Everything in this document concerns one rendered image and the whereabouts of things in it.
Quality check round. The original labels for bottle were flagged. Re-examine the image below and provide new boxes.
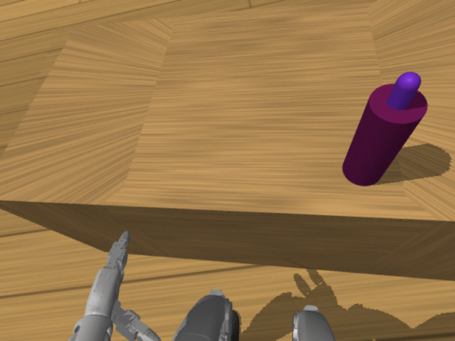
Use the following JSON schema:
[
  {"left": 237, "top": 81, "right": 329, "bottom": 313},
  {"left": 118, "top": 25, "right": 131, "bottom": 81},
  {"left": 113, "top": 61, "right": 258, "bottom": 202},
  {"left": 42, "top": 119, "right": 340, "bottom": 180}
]
[{"left": 343, "top": 72, "right": 428, "bottom": 186}]

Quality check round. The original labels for left robot hand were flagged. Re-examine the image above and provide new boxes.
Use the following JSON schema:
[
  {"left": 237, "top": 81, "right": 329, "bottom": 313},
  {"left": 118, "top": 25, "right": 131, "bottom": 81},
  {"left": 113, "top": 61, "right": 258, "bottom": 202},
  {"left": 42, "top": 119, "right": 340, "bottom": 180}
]
[{"left": 84, "top": 231, "right": 161, "bottom": 341}]

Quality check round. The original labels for left robot arm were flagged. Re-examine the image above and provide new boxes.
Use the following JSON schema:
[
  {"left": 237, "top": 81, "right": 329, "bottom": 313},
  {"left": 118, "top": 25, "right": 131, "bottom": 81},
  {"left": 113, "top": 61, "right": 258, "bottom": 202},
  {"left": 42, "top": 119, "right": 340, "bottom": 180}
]
[{"left": 68, "top": 315, "right": 113, "bottom": 341}]

